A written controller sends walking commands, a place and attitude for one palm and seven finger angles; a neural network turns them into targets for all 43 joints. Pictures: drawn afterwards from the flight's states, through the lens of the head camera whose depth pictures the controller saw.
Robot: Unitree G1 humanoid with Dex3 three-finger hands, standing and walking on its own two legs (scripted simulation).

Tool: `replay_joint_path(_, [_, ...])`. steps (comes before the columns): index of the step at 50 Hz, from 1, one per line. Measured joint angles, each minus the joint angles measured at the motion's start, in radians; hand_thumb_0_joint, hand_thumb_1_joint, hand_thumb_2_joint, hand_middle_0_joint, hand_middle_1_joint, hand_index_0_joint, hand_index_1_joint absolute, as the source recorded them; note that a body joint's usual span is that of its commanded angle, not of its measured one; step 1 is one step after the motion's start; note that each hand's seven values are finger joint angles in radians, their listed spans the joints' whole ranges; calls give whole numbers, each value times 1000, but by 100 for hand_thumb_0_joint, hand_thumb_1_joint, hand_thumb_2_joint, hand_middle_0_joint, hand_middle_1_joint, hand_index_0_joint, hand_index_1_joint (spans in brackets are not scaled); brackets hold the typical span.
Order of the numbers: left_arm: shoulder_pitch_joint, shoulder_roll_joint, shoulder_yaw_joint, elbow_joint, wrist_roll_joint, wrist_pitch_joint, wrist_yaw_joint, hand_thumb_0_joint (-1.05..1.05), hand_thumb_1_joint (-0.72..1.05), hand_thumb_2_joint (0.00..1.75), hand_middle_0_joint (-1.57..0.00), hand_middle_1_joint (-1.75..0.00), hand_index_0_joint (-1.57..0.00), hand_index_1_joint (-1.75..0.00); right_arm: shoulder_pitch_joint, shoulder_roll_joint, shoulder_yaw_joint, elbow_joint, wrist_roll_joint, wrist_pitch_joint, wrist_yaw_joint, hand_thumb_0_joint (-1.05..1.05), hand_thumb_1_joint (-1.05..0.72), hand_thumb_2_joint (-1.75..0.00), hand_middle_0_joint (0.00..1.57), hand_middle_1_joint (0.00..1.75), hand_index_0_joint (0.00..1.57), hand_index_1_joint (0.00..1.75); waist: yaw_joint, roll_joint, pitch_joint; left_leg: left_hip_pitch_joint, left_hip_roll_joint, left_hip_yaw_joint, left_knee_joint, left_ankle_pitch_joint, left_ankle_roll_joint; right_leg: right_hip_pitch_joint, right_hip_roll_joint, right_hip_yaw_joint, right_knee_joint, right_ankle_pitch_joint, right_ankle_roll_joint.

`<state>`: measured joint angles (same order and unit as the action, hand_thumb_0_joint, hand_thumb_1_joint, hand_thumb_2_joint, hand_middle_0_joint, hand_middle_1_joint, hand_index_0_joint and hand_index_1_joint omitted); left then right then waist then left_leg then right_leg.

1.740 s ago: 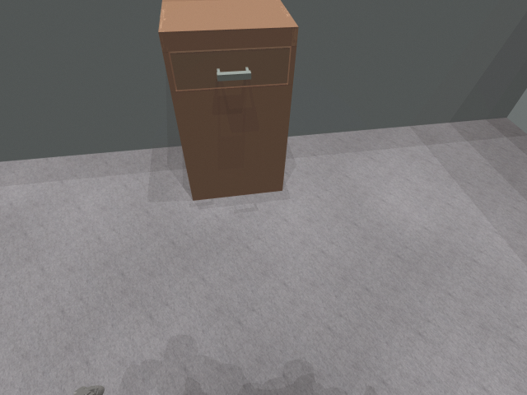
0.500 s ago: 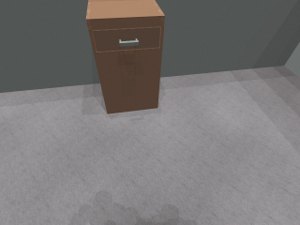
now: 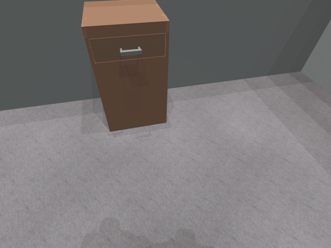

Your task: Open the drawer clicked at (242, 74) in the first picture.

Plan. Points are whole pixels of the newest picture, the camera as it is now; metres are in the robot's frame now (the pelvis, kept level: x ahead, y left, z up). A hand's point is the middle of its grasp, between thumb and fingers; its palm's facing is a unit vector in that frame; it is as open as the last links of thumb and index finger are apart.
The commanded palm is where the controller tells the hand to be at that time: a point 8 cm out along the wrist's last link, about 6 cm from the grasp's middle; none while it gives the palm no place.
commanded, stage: walk to a spot facing it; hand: left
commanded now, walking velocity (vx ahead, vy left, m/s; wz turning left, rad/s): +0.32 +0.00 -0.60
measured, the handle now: (130, 50) +1.14 +0.29 -0.08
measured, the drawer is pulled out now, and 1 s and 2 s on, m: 0.00 0.00 0.00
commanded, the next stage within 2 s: turn to face it in 1.06 s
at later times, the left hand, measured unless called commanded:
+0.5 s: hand out of the picture +0.11 +0.14 -0.16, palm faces -0.12 -0.98 -0.16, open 7.4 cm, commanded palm none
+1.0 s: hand (156, 137) +0.56 +0.08 -0.15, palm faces -0.49 -0.85 -0.20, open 7.4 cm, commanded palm none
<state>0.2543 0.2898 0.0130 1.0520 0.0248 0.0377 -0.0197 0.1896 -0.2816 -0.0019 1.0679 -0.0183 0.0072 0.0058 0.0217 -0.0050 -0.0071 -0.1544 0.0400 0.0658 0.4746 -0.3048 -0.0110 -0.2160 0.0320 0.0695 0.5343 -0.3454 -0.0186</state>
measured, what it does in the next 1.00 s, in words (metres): walks ahead, turning right: left foot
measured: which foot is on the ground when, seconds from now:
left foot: down 0.00-0.14, up 0.16-0.58, down 0.60-1.00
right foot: down 0.00-0.62, up 0.64-1.00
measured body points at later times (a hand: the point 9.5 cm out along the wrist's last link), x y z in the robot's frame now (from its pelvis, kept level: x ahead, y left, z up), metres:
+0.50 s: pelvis +0.15 -0.03 +0.00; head +0.18 -0.03 +0.45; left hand +0.12 +0.20 -0.15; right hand +0.22 -0.27 -0.14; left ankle +0.29 +0.09 -0.68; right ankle +0.03 -0.11 -0.74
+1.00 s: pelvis +0.36 -0.03 +0.00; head +0.38 -0.03 +0.45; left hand +0.59 +0.13 -0.14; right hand +0.20 -0.23 -0.14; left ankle +0.34 +0.08 -0.74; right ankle +0.40 -0.21 -0.68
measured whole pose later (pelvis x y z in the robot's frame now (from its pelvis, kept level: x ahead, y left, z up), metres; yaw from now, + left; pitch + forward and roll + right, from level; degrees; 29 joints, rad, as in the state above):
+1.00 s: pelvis +0.36 -0.03 +0.00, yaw -31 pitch -1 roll +0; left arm 0.12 0.23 0.10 0.92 0.04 0.04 -0.04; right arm 0.37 -0.20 -0.05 1.05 -0.02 -0.06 -0.02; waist -0.02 -0.03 0.07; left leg -0.04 0.08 0.36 0.42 -0.34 0.01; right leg -0.62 -0.10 -0.09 0.88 -0.13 0.03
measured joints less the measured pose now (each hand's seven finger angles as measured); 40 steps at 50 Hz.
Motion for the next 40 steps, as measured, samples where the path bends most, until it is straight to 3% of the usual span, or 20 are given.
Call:
replay_joint_path(4, [65,-42,19,-13,2,3,-18,1,90,90,-20,-30,-20,-30,54,32,-16,-17,0,-16,1,0,-91,-89,20,30,21,30,4,3,14,22,25,58,31,-49,-13,-80,-23,-74,177,-98,4])
replay_joint_path(7, [88,-75,25,-24,4,-14,-28,1,90,90,-20,-30,-20,-30,92,37,-23,-14,-1,-23,-1,0,-90,-89,21,30,21,30,-1,28,36,25,65,81,107,-112,-34,-69,-32,-139,110,-31,-2])
replay_joint_path(9, [95,-90,27,-30,4,-48,-18,1,90,90,-20,-30,-20,-30,112,43,-26,2,4,-9,-1,0,-91,-89,20,30,21,30,-1,41,44,-64,82,49,344,-181,-24,-67,-15,-158,132,0,-35])
replay_joint_path(11, [113,-107,26,-33,-2,-71,-1,1,90,90,-20,-30,-20,-30,112,51,-27,21,4,5,2,1,-91,-89,20,30,20,30,14,38,44,-166,67,11,561,-169,-18,-35,-1,-153,104,-22,-52])
replay_joint_path(14, [151,-133,18,-22,0,-82,12,0,90,90,-20,-30,-20,-30,80,62,-34,11,-2,5,8,1,-91,-89,20,30,20,30,19,27,39,-292,63,4,674,-66,-27,32,13,-123,-7,10,-50])
replay_joint_path(21, [209,-172,11,26,5,-94,19,0,90,90,-20,-30,-20,-30,-24,93,-48,-75,0,-13,21,1,-91,-90,20,30,20,30,11,13,31,-464,83,-8,552,105,-52,156,22,-41,-194,54,-41])
replay_joint_path(25, [211,-168,16,32,8,-96,27,0,90,90,-20,-30,-20,-30,-76,108,-45,-102,4,-18,28,1,-91,-90,20,30,20,30,30,9,42,-459,78,-2,397,129,-43,218,18,-6,-222,21,-23])
replay_joint_path(28, [208,-151,26,32,9,-92,31,0,90,90,-20,-30,-20,-30,-104,119,-38,-118,6,-29,30,1,-91,-90,20,30,20,30,46,-5,50,-394,55,13,252,112,-22,255,5,18,-199,-36,-3])
replay_joint_path(30, [217,-140,36,33,5,-89,31,0,90,90,-20,-30,-20,-30,-110,122,-29,-135,3,-51,25,1,-91,-90,20,30,20,30,47,-12,49,-303,37,26,134,123,-5,239,1,39,-91,-110,6])
replay_joint_path(32, [198,-125,51,38,-5,-73,24,1,90,90,-20,-30,-20,-30,-115,130,-25,-145,-5,-75,13,0,-91,-90,20,30,20,30,37,-22,60,-290,42,54,187,122,35,117,2,23,233,-153,-7])
replay_joint_path(35, [137,-87,67,29,-1,-50,14,1,90,90,-20,-30,-20,-30,-79,147,-19,-137,-3,-83,0,0,-91,-89,20,30,20,30,30,-48,66,-219,45,112,195,32,50,-93,-19,-33,642,-94,-17])
replay_joint_path(37, [90,-66,79,2,7,-38,5,1,90,90,-20,-30,-20,-30,-35,153,-20,-118,-3,-84,-8,0,-91,-89,20,30,20,30,25,-54,62,-157,41,139,135,34,45,-204,-49,-79,728,-20,-11])
replay_joint_path(40, [32,-52,93,-52,13,-26,-5,1,91,90,-20,-30,-19,-30,31,139,-45,-89,5,-90,-27,-1,-94,-89,21,30,21,30,18,-55,46,-75,31,185,45,39,50,-334,-89,-109,721,73,7])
